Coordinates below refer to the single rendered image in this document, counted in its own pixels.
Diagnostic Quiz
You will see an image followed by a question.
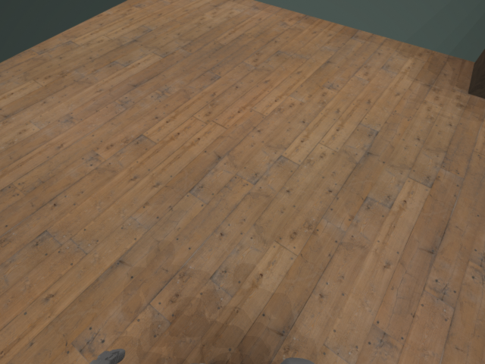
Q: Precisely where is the robot left hand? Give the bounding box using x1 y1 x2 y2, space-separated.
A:
90 349 125 364

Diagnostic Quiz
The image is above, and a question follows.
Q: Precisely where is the cabinet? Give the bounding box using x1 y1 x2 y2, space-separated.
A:
468 49 485 99

